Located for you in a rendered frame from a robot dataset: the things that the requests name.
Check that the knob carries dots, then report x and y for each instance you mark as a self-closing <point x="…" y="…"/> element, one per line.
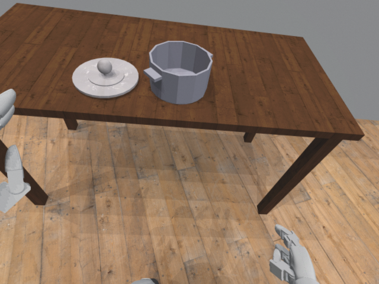
<point x="104" y="66"/>

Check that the lid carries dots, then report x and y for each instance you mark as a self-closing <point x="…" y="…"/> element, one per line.
<point x="88" y="80"/>

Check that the pot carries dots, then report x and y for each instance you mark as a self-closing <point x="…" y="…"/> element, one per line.
<point x="179" y="71"/>

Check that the robot right hand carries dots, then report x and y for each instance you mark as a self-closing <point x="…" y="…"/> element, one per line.
<point x="296" y="263"/>

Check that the table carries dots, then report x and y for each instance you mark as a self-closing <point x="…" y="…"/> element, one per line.
<point x="259" y="82"/>

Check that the robot left hand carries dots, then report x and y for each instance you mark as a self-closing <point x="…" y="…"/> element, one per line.
<point x="16" y="188"/>

